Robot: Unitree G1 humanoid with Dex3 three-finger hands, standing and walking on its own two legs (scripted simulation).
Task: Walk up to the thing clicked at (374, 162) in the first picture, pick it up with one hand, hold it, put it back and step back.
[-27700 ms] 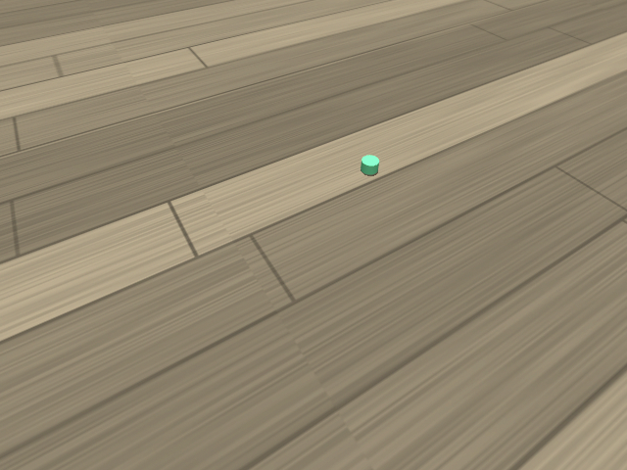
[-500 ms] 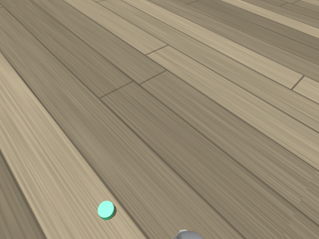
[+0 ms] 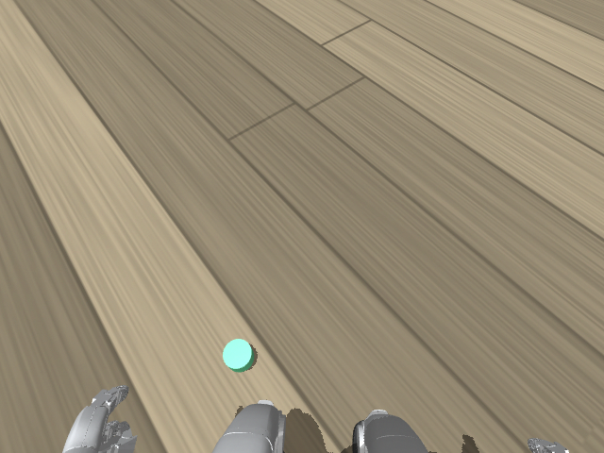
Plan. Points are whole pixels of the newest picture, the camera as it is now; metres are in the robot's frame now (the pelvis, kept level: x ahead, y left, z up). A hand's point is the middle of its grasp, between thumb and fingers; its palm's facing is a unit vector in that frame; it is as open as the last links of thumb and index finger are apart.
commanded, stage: walk up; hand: left
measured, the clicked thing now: (238, 355) +0.38 +0.23 -0.73
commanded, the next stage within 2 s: stand in 0.66 s
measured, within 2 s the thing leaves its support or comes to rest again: neither
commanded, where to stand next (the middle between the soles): +0.05 -0.01 m, yaw -2 degrees
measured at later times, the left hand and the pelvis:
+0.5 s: hand out of the picture -0.02 +0.30 -0.14, palm faces -0.07 -0.94 -0.35, open 7.3 cm; pelvis -0.05 +0.02 +0.02, yaw -3 degrees
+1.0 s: hand out of the picture +0.03 +0.19 -0.12, palm faces -0.04 -0.93 -0.36, open 7.3 cm; pelvis -0.07 -0.05 +0.02, yaw -1 degrees
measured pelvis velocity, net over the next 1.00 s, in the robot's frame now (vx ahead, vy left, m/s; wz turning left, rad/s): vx -0.07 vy -0.05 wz -0.02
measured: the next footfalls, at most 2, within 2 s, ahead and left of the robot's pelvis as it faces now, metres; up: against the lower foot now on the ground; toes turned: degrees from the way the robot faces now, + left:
left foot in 0.08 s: +0.04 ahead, +0.14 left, +0.00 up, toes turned -1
right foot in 0.62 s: +0.01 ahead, -0.14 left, +0.00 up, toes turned -3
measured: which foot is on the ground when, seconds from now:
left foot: up 0.00-0.06, down 0.08-0.64, up 0.66-0.94, down 0.96-1.00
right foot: down 0.00-0.08, up 0.10-0.60, down 0.62-1.00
